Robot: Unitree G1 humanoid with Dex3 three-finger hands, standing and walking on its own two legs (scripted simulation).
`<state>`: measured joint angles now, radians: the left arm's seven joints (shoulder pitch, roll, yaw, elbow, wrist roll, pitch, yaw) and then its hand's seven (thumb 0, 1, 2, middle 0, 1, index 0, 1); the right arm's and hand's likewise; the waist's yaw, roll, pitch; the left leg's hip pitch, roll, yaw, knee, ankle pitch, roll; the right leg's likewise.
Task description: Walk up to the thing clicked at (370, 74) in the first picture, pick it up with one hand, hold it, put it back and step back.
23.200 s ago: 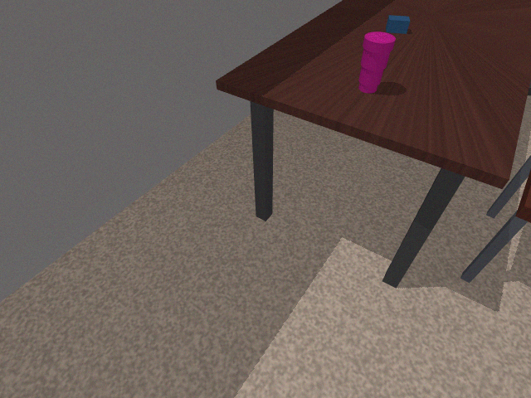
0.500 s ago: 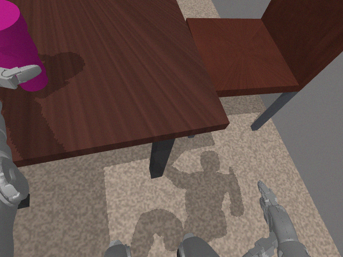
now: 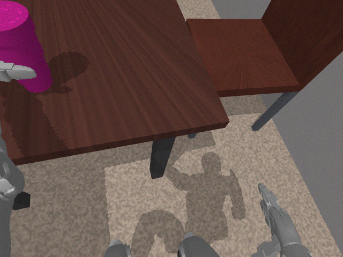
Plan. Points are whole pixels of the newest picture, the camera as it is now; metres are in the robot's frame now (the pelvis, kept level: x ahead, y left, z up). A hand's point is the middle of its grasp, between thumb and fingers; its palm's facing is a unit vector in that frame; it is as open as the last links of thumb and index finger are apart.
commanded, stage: withdraw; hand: left
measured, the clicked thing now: (22, 54) +0.54 +0.23 +0.12
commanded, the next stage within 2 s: rise in 0.36 s
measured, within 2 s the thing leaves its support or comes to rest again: neither
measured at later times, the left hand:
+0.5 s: hand out of the picture +0.53 +0.31 +0.22, palm faces +0.33 -0.94 -0.04, open 17.7 cm
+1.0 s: hand out of the picture +0.40 +0.39 +0.17, palm faces +0.48 -0.79 -0.38, open 17.6 cm
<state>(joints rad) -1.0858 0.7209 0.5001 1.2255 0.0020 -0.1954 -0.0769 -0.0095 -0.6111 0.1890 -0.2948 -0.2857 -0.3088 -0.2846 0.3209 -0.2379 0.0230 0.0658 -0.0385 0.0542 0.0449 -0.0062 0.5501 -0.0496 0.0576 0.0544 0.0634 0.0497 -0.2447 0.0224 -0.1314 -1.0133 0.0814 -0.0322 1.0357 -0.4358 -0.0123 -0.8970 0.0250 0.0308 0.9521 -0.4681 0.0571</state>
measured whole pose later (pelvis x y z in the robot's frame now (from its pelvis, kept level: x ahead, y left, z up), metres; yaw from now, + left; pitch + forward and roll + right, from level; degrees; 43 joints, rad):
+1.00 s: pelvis +0.02 +0.01 +0.04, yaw +2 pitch +13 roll -3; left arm -0.52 0.68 0.41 0.77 0.02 0.01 -0.02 -0.01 -0.58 0.03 -0.06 -0.04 -0.06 -0.05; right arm 0.34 -0.30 -0.07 0.29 0.05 0.08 0.05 -0.01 0.52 -0.07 0.05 0.06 0.06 0.05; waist -0.04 0.04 -0.18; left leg -0.66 0.05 -0.01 0.83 -0.39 -0.01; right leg -0.54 -0.01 0.03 0.73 -0.41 0.05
